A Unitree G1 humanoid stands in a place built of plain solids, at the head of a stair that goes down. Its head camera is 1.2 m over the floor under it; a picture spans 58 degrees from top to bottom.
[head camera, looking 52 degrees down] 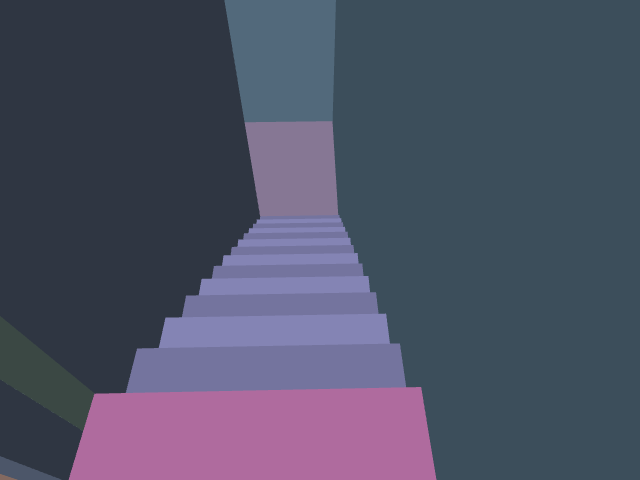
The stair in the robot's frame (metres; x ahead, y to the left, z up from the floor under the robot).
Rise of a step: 0.19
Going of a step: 0.22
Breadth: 0.90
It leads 1 degrees to the left of straight ahead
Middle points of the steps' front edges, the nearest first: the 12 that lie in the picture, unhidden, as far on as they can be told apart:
0.41 0.17 0.00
0.63 0.17 -0.19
0.85 0.18 -0.38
1.07 0.18 -0.58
1.28 0.19 -0.77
1.50 0.19 -0.96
1.72 0.20 -1.15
1.94 0.20 -1.35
2.16 0.21 -1.54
2.37 0.21 -1.73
2.59 0.21 -1.92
2.81 0.22 -2.11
